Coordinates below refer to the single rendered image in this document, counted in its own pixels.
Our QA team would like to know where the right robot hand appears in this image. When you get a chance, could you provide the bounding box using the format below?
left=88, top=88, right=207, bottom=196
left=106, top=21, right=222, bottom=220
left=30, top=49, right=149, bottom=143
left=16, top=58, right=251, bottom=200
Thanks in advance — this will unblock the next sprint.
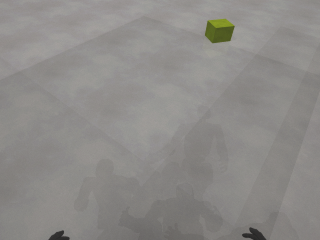
left=242, top=227, right=266, bottom=240

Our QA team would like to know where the carton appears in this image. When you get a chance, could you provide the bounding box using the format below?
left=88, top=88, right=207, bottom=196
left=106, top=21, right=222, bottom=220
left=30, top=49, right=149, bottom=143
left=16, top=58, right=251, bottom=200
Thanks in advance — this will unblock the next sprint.
left=205, top=19, right=235, bottom=43

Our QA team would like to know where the left robot hand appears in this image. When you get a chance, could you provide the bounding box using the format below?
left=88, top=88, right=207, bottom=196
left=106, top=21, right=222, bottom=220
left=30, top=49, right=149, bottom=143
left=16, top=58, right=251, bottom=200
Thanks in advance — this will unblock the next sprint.
left=49, top=230, right=70, bottom=240

